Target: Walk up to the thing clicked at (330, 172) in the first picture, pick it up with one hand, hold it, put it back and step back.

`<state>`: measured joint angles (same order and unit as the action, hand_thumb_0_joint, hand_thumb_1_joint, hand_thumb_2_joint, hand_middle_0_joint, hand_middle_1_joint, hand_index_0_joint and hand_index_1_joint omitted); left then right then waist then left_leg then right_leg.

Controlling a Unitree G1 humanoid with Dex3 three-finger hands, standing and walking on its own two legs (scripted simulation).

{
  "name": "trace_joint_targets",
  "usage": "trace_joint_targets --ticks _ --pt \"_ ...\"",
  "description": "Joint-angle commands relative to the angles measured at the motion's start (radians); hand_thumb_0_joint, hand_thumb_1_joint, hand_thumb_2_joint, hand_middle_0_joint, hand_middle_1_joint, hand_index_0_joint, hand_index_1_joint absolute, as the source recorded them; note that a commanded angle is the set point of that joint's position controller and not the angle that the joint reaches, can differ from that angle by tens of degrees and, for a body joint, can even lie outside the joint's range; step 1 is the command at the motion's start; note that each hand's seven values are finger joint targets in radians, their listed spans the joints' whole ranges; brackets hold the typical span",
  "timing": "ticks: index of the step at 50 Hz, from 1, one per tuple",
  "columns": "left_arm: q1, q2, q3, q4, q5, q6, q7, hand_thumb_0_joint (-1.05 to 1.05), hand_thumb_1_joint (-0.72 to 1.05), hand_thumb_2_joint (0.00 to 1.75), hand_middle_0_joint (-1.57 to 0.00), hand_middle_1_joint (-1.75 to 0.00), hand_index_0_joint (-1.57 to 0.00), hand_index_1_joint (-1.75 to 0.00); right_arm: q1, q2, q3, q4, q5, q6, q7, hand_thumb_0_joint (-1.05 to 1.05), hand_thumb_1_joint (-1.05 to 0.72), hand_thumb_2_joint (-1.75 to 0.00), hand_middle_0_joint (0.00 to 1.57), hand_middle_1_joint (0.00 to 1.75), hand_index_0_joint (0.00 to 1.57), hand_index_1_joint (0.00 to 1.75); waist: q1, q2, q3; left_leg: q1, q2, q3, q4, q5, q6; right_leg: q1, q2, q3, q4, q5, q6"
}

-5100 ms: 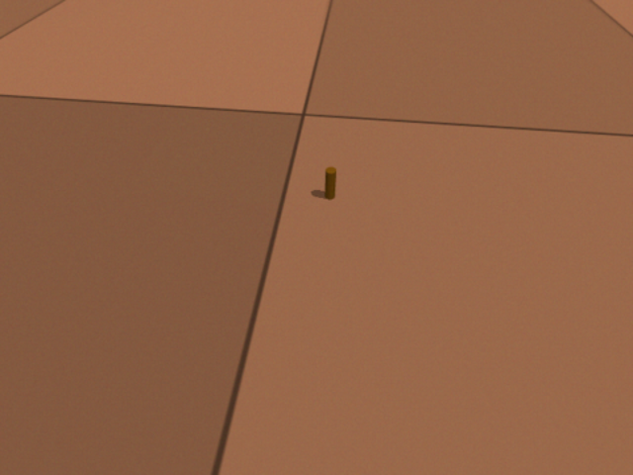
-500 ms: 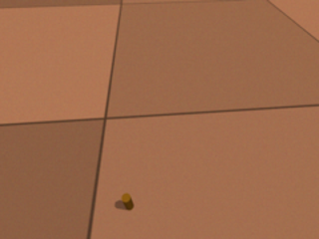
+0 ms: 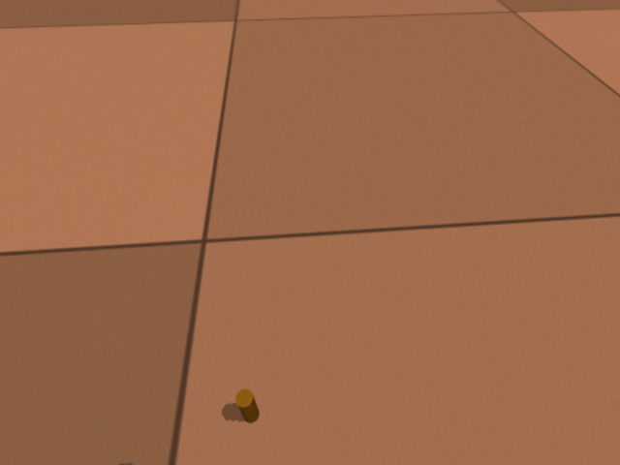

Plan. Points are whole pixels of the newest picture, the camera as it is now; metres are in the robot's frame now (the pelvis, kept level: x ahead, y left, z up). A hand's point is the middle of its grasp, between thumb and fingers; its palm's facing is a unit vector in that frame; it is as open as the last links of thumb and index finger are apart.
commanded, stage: stand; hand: left
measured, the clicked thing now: (248, 406) +0.38 +0.21 -0.70
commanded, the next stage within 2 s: go down in 1.98 s
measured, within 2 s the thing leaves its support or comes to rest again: neither
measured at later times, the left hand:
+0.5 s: hand out of the picture +0.09 +0.25 -0.15, palm faces -0.02 -0.94 -0.34, open 7.4 cm
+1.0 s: hand out of the picture +0.09 +0.24 -0.15, palm faces -0.01 -0.94 -0.35, open 7.4 cm
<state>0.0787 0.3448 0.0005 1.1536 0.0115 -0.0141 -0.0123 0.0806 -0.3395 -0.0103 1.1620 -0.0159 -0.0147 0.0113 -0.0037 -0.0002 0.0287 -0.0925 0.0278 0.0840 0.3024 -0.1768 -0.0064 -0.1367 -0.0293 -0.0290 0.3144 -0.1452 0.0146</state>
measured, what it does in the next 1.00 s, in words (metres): stands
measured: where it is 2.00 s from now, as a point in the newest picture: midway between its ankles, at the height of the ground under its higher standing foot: outside the picture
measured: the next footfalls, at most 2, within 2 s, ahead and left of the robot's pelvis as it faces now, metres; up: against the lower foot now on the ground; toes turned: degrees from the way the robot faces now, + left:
none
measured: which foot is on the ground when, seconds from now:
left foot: down 0.00-1.00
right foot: down 0.00-1.00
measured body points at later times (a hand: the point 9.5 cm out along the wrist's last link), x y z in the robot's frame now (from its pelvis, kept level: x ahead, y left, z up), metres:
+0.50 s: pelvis +0.01 -0.01 +0.00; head +0.02 -0.01 +0.45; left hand +0.10 +0.30 -0.13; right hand +0.09 -0.31 -0.13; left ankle -0.01 +0.12 -0.75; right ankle +0.02 -0.13 -0.75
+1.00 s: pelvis +0.01 -0.01 +0.00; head +0.01 -0.02 +0.45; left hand +0.09 +0.29 -0.13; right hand +0.09 -0.31 -0.14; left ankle -0.01 +0.12 -0.75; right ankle +0.02 -0.13 -0.75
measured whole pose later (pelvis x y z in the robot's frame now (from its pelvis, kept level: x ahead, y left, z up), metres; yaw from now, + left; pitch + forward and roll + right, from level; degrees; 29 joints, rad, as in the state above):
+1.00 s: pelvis +0.01 -0.01 +0.00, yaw +1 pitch -2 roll +0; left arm 0.10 0.35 0.00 1.14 0.01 -0.01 -0.01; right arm 0.11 -0.35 -0.01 1.15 -0.02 -0.01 0.01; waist 0.00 0.01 0.03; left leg -0.07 0.05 0.06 0.29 -0.18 -0.03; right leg -0.11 -0.01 -0.05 0.30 -0.16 0.00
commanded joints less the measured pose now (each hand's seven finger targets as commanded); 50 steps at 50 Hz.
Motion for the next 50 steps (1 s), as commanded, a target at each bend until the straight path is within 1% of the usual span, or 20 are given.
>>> trace_joint_targets --ticks 1,3,5,8,9,11,12,16,22,23,27,28,32,33,35,41,43,47,49,50 --pt "-0.044 0.208 0.037 -0.066 0.000 -0.020 0.018 0.00 0.90 0.90 -0.20 -0.30 -0.20 -0.30 -0.057 -0.214 -0.036 -0.065 0.002 -0.019 -0.012 0.00 -0.90 -0.90 0.20 0.30 0.20 0.30 -0.002 -0.009 -0.062 0.008 0.129 -0.114 -0.064 0.077 0.012 0.007 -0.113 0.101 -0.051 0.085 -0.023" --pt "-0.046 0.205 0.037 -0.068 -0.002 -0.021 0.017 0.00 0.90 0.90 -0.20 -0.30 -0.20 -0.30 -0.050 -0.219 -0.036 -0.065 0.002 -0.019 -0.013 0.00 -0.90 -0.90 0.20 0.30 0.20 0.30 -0.003 -0.006 -0.059 0.005 0.127 -0.109 -0.057 0.076 0.014 0.015 -0.119 0.108 -0.055 0.103 -0.026" --pt "-0.046 0.207 0.037 -0.071 -0.004 -0.021 0.018 0.00 0.90 0.90 -0.20 -0.30 -0.20 -0.30 -0.041 -0.217 -0.034 -0.062 0.002 -0.020 -0.013 0.00 -0.90 -0.90 0.20 0.30 0.20 0.30 -0.004 0.011 -0.068 0.010 0.130 -0.113 -0.060 0.105 0.011 0.030 -0.120 0.104 -0.046 0.125 -0.026" --pt "-0.045 0.211 0.038 -0.073 -0.003 -0.022 0.019 0.00 0.90 0.90 -0.20 -0.30 -0.20 -0.30 -0.039 -0.215 -0.034 -0.067 0.002 -0.018 -0.014 0.00 -0.90 -0.90 0.20 0.30 0.20 0.30 -0.004 -0.008 -0.078 0.017 0.132 -0.111 -0.054 0.119 0.013 0.045 -0.122 0.100 -0.041 0.148 -0.025" --pt "-0.052 0.218 0.040 -0.073 -0.004 -0.020 0.019 0.00 0.90 0.90 -0.20 -0.30 -0.20 -0.30 -0.038 -0.212 -0.032 -0.065 0.003 -0.019 -0.014 0.00 -0.90 -0.90 0.20 0.30 0.20 0.30 -0.006 -0.011 -0.068 0.015 0.130 -0.113 -0.063 0.131 0.008 0.032 -0.116 0.097 -0.038 0.143 -0.025" --pt "-0.041 0.213 0.039 -0.073 -0.003 -0.021 0.019 0.00 0.90 0.90 -0.20 -0.30 -0.20 -0.30 -0.039 -0.222 -0.035 -0.069 0.003 -0.019 -0.015 0.00 -0.90 -0.90 0.20 0.30 0.20 0.30 -0.004 0.007 -0.089 0.030 0.132 -0.109 -0.051 0.157 0.013 0.051 -0.123 0.099 -0.037 0.178 -0.026" --pt "-0.045 0.212 0.039 -0.074 -0.004 -0.021 0.019 0.00 0.90 0.90 -0.20 -0.30 -0.20 -0.30 -0.037 -0.217 -0.033 -0.068 0.004 -0.018 -0.015 0.00 -0.90 -0.90 0.20 0.30 0.20 0.30 -0.004 0.004 -0.078 0.021 0.129 -0.108 -0.054 0.158 0.012 0.049 -0.120 0.093 -0.037 0.181 -0.026" --pt "-0.045 0.213 0.037 -0.074 -0.005 -0.020 0.020 0.00 0.90 0.90 -0.20 -0.30 -0.20 -0.30 -0.034 -0.214 -0.032 -0.065 0.003 -0.017 -0.017 0.00 -0.90 -0.90 0.20 0.30 0.20 0.30 -0.006 -0.002 -0.075 0.030 0.132 -0.108 -0.053 0.165 0.008 0.043 -0.118 0.090 -0.037 0.180 -0.026" --pt "-0.035 0.210 0.037 -0.069 -0.004 -0.016 0.020 0.00 0.90 0.90 -0.20 -0.30 -0.20 -0.30 -0.041 -0.219 -0.029 -0.068 0.005 -0.015 -0.017 0.00 -0.90 -0.90 0.20 0.30 0.20 0.30 0.002 0.007 -0.058 0.022 0.130 -0.111 -0.062 0.131 0.008 0.041 -0.117 0.090 -0.048 0.151 -0.025" --pt "-0.038 0.220 0.039 -0.072 -0.003 -0.017 0.021 0.00 0.90 0.90 -0.20 -0.30 -0.20 -0.30 -0.037 -0.219 -0.031 -0.070 0.004 -0.016 -0.017 0.00 -0.90 -0.90 0.20 0.30 0.20 0.30 -0.003 -0.004 -0.074 0.039 0.133 -0.110 -0.058 0.150 0.008 0.045 -0.119 0.090 -0.042 0.165 -0.028" --pt "-0.036 0.214 0.036 -0.075 -0.001 -0.021 0.021 0.00 0.90 0.90 -0.20 -0.30 -0.20 -0.30 -0.034 -0.221 -0.031 -0.070 0.004 -0.017 -0.017 0.00 -0.90 -0.90 0.20 0.30 0.20 0.30 -0.004 0.001 -0.081 0.053 0.136 -0.107 -0.048 0.170 0.011 0.042 -0.122 0.093 -0.044 0.195 -0.028" --pt "-0.050 0.221 0.038 -0.077 -0.004 -0.019 0.022 0.00 0.90 0.90 -0.20 -0.30 -0.20 -0.30 -0.030 -0.215 -0.031 -0.069 0.003 -0.016 -0.018 0.00 -0.90 -0.90 0.20 0.30 0.20 0.30 -0.008 -0.006 -0.067 0.039 0.133 -0.109 -0.053 0.163 0.007 0.042 -0.120 0.093 -0.041 0.182 -0.029" --pt "-0.032 0.215 0.035 -0.073 -0.005 -0.019 0.022 0.00 0.90 0.90 -0.20 -0.30 -0.20 -0.30 -0.039 -0.218 -0.032 -0.071 0.005 -0.013 -0.016 0.00 -0.90 -0.90 0.20 0.30 0.20 0.30 -0.001 0.000 -0.046 0.028 0.130 -0.110 -0.060 0.125 0.007 0.025 -0.112 0.086 -0.056 0.139 -0.026" --pt "-0.028 0.220 0.036 -0.075 -0.004 -0.021 0.022 0.00 0.90 0.90 -0.20 -0.30 -0.20 -0.30 -0.036 -0.220 -0.033 -0.073 0.004 -0.014 -0.015 0.00 -0.90 -0.90 0.20 0.30 0.20 0.30 -0.003 -0.001 -0.066 0.043 0.133 -0.107 -0.052 0.131 0.011 0.037 -0.118 0.092 -0.056 0.151 -0.029" --pt "-0.038 0.225 0.037 -0.079 -0.002 -0.021 0.022 0.00 0.90 0.90 -0.20 -0.30 -0.20 -0.30 -0.032 -0.214 -0.030 -0.074 0.002 -0.014 -0.016 0.00 -0.90 -0.90 0.20 0.30 0.20 0.30 -0.005 -0.001 -0.066 0.028 0.131 -0.107 -0.055 0.130 0.010 0.044 -0.121 0.093 -0.052 0.171 -0.029" --pt "-0.034 0.227 0.040 -0.080 -0.003 -0.020 0.022 0.00 0.90 0.90 -0.20 -0.30 -0.20 -0.30 -0.030 -0.217 -0.032 -0.075 0.003 -0.014 -0.017 0.00 -0.90 -0.90 0.20 0.30 0.20 0.30 -0.004 0.001 -0.058 0.032 0.132 -0.107 -0.055 0.116 0.011 0.037 -0.120 0.099 -0.054 0.157 -0.034" --pt "-0.032 0.222 0.037 -0.080 -0.005 -0.021 0.022 0.00 0.90 0.90 -0.20 -0.30 -0.20 -0.30 -0.031 -0.219 -0.033 -0.074 0.004 -0.013 -0.015 0.00 -0.90 -0.90 0.20 0.30 0.20 0.30 -0.001 0.000 -0.053 0.031 0.132 -0.111 -0.056 0.130 0.011 0.033 -0.115 0.091 -0.055 0.153 -0.031" --pt "-0.038 0.228 0.040 -0.080 -0.004 -0.020 0.023 0.00 0.90 0.90 -0.20 -0.30 -0.20 -0.30 -0.024 -0.215 -0.030 -0.078 0.003 -0.013 -0.017 0.00 -0.90 -0.90 0.20 0.30 0.20 0.30 -0.006 -0.004 -0.058 0.025 0.133 -0.110 -0.059 0.116 0.012 0.046 -0.119 0.095 -0.051 0.152 -0.034" --pt "-0.024 0.223 0.039 -0.078 -0.004 -0.019 0.021 0.00 0.90 0.90 -0.20 -0.30 -0.20 -0.30 -0.030 -0.220 -0.030 -0.078 0.003 -0.014 -0.017 0.00 -0.90 -0.90 0.20 0.30 0.20 0.30 0.001 0.013 -0.061 0.031 0.133 -0.108 -0.058 0.114 0.013 0.041 -0.119 0.096 -0.050 0.151 -0.035" --pt "-0.026 0.221 0.039 -0.076 -0.004 -0.019 0.022 0.00 0.90 0.90 -0.20 -0.30 -0.20 -0.30 -0.027 -0.216 -0.030 -0.077 0.004 -0.014 -0.016 0.00 -0.90 -0.90 0.20 0.30 0.20 0.30 0.000 0.006 -0.056 0.030 0.132 -0.114 -0.062 0.115 0.008 0.038 -0.113 0.089 -0.050 0.136 -0.032"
